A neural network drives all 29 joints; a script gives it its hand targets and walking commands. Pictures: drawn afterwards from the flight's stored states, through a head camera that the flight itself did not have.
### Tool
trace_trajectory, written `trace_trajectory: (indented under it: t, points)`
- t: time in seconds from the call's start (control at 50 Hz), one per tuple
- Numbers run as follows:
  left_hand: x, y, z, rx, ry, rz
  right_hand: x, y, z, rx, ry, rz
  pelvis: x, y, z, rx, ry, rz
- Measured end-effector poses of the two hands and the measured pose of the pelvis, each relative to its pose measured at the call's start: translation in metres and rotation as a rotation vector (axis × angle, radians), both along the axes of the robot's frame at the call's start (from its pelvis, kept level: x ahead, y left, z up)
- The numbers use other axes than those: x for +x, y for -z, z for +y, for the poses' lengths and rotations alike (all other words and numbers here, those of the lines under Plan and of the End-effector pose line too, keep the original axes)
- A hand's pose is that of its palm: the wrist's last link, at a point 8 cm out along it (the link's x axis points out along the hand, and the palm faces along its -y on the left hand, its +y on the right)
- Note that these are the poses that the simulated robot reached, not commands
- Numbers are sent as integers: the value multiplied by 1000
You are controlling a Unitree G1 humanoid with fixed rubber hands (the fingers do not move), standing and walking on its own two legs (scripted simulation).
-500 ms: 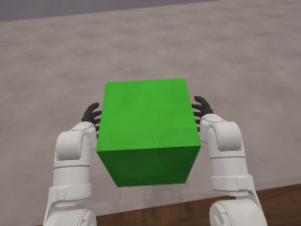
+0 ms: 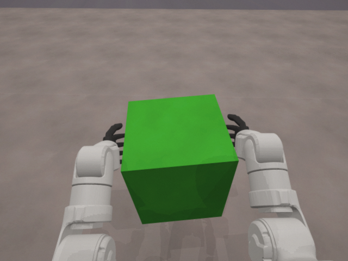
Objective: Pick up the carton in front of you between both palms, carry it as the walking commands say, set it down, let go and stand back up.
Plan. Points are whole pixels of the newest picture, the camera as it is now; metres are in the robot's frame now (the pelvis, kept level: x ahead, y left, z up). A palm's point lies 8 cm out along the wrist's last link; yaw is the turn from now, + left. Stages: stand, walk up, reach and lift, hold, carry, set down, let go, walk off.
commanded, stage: carry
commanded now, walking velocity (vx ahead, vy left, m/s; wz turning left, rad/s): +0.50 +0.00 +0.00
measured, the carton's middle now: (177, 161) +0.36 +0.02 +0.06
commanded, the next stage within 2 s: none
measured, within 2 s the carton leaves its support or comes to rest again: neither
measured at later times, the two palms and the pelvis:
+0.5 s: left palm (159, 109) +0.70 +0.11 -0.04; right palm (234, 112) +0.69 -0.19 -0.04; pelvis +0.34 -0.05 -0.16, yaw +1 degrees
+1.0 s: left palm (181, 77) +0.96 +0.02 -0.04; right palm (241, 76) +0.99 -0.27 -0.04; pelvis +0.62 -0.14 -0.13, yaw +3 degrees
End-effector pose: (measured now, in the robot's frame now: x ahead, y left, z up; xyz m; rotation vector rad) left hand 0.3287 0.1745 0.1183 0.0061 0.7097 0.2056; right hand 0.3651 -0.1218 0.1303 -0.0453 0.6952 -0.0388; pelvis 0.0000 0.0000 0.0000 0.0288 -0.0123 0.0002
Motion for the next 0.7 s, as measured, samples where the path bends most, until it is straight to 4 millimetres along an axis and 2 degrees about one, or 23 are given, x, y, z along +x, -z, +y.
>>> trace_trajectory:
  t: [0.12,0.24,0.32,0.38,0.44,0.48,0.54,0.58,0.7]
  points:
    - [62,52,-14,-5,-22,85,60,65,-14,27,6,89,57,20,-24,-23,-12,31]
    - [142,78,-37,-6,3,41,125,97,-39,49,51,45,129,43,-35,-16,3,42]
    - [203,89,-45,3,6,-20,182,113,-47,72,63,-14,192,70,-37,-24,10,38]
    - [254,104,-46,5,5,-64,234,127,-48,69,56,-59,248,100,-39,-46,9,30]
    - [314,130,-51,-7,33,-93,289,144,-54,32,64,-91,307,138,-43,-53,8,19]
    - [352,151,-62,-19,67,-79,319,161,-64,-1,80,-79,332,157,-46,-12,-5,43]
    - [392,179,-84,-23,111,3,344,191,-87,-4,125,4,362,164,-47,-1,-24,55]
    - [415,191,-98,-32,127,39,359,205,-100,3,155,40,383,165,-48,-4,-18,56]
    - [485,205,-126,-63,126,55,425,214,-128,18,194,56,451,159,-68,-5,-4,68]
